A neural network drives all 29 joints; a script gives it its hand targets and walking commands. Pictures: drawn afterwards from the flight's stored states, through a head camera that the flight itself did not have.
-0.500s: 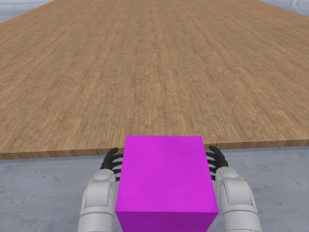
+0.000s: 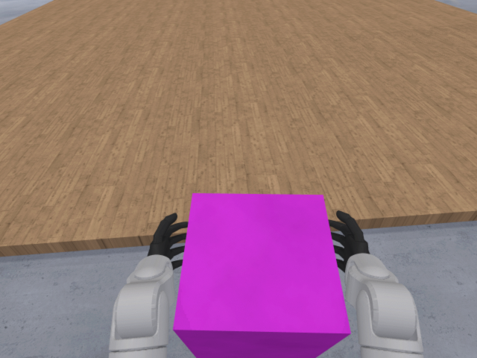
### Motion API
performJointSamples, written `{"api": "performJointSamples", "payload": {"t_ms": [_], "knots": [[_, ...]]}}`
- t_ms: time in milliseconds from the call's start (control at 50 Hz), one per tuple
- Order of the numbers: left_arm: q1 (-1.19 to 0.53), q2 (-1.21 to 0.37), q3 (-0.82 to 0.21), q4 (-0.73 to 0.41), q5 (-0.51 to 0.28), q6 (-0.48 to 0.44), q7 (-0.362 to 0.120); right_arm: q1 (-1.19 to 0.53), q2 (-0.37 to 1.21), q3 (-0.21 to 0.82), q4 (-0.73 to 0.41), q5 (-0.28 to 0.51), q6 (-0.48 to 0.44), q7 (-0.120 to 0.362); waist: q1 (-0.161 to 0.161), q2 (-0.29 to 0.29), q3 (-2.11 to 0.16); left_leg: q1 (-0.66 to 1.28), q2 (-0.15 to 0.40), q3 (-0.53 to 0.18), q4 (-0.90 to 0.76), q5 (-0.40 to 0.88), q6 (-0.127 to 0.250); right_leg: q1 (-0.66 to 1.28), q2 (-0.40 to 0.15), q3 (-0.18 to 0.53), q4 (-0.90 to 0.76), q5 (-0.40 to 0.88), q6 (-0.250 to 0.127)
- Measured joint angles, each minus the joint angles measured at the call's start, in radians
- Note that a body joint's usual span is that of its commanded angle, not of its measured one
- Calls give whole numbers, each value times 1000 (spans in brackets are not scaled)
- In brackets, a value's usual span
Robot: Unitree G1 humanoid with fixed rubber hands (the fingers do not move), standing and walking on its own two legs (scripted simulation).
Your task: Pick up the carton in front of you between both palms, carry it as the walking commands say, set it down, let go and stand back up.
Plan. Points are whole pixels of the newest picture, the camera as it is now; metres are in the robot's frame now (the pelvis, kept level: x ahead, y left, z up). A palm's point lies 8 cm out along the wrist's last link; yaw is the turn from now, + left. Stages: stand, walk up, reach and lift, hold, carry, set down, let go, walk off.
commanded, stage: carry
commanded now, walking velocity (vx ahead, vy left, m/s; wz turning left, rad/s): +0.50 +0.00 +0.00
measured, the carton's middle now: (255, 283) +0.28 -0.01 +0.01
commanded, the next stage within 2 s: none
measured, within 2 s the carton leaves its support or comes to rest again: neither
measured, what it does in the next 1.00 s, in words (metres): walks ahead: left foot, then right foot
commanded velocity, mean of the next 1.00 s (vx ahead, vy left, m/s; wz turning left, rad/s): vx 0.24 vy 0.00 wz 0.00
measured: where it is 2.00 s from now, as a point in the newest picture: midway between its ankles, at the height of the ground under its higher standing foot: (251, 322)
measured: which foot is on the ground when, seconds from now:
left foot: up 0.00-0.16, down 0.18-0.62, up 0.64-0.90, down 0.92-1.00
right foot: down 0.00-0.20, up 0.22-0.60, down 0.62-1.00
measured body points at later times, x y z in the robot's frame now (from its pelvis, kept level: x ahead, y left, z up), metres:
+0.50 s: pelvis +0.26 +0.02 +0.00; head +0.24 +0.03 +0.45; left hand +0.51 +0.16 +0.07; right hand +0.48 -0.15 +0.07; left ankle +0.16 +0.11 -0.75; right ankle +0.37 -0.12 -0.71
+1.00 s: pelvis +0.49 -0.03 -0.02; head +0.49 -0.03 +0.43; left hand +0.81 +0.12 +0.11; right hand +0.81 -0.19 +0.11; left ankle +0.51 +0.08 -0.75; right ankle +0.48 -0.10 -0.75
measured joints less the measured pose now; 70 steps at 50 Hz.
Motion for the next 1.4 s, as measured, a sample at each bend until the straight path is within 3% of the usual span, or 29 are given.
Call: {"api": "performJointSamples", "payload": {"t_ms": [100,160,200,240,280,320,440,560,620,660,700,720,760,840,900,940,1040,1180,1300,1400], "knots": [[67,4,-21,-189,-40,99,24,50,-3,39,-160,50,90,-29,11,-19,-7,-66,-5,62,-106,96,-11,73,-25,10,-88,-9,18],[120,5,-36,-277,-68,152,47,101,-4,60,-242,74,141,-48,24,-23,-13,-29,-14,113,-260,187,-8,104,-35,16,-44,-80,35],[156,5,-34,-328,-90,181,66,125,-2,77,-275,89,168,-60,32,-26,-16,14,-17,148,-303,276,31,78,-46,21,102,-177,43],[183,3,-14,-337,-111,207,78,142,-2,95,-260,103,182,-78,27,-30,-19,18,-16,172,-242,241,68,-42,-54,9,392,-208,30],[197,1,-14,-328,-128,229,97,167,0,97,-258,116,201,-97,18,-13,-16,56,-12,177,-248,182,78,-175,-53,-16,633,-186,9],[202,1,-18,-311,-143,235,102,194,3,88,-266,131,209,-113,3,1,-13,112,-13,174,-301,176,67,-278,-67,-46,711,-120,5],[216,-1,-28,-293,-153,197,133,216,5,75,-276,158,188,-135,-32,26,-11,292,-6,156,-464,165,43,-420,-93,-87,448,68,32],[236,-4,-28,-362,-163,176,140,211,4,85,-321,180,170,-140,-25,16,18,458,11,150,-501,65,-10,-402,-81,-143,192,193,22],[218,-1,-33,-428,-179,178,134,200,3,84,-390,189,167,-140,-12,20,49,485,43,134,-361,-55,-43,-318,-48,-195,99,248,-2],[174,3,-43,-421,-187,172,132,158,-3,57,-405,195,174,-140,12,53,74,378,83,84,-70,-101,-44,-320,-29,-217,174,181,-64],[124,6,-36,-411,-192,180,135,111,-6,38,-407,196,189,-141,24,57,107,220,48,7,230,-110,-27,-303,-33,-221,189,129,-77],[104,6,-27,-409,-194,185,136,88,-4,33,-404,194,196,-142,26,56,121,153,33,-8,313,-103,-13,-284,-35,-223,169,127,-65],[66,5,-4,-401,-195,192,136,39,-3,26,-385,189,204,-142,30,55,137,58,23,-8,319,-69,8,-240,-31,-225,116,133,-60],[-31,-3,46,-348,-189,190,136,-73,8,-10,-313,168,197,-152,36,56,142,-9,19,4,47,-28,16,-181,-21,-219,67,117,-60],[-105,-6,72,-286,-175,187,136,-147,6,-42,-249,150,190,-162,30,60,132,10,25,28,-156,138,21,-157,-15,-217,111,61,-50],[-151,0,85,-226,-164,190,139,-188,4,-61,-187,142,186,-165,21,51,118,39,30,38,-197,227,21,-146,-16,-213,165,6,-39],[-272,12,133,-66,-140,203,154,-305,-4,-116,-17,128,186,-168,9,7,94,84,15,53,-175,127,17,-111,-33,-195,194,-57,-19],[-443,31,198,71,-126,169,174,-469,-25,-178,126,125,142,-181,2,6,114,79,14,63,-131,76,19,-120,-41,-181,239,-108,-4],[-471,9,246,136,-108,142,154,-492,-9,-213,186,104,117,-165,3,12,136,76,16,70,-112,85,20,-124,-43,-172,253,-94,3],[-399,-27,248,114,-98,111,127,-423,19,-214,165,90,90,-134,4,15,158,100,13,74,-147,113,19,-114,-43,-169,242,-57,6]]}}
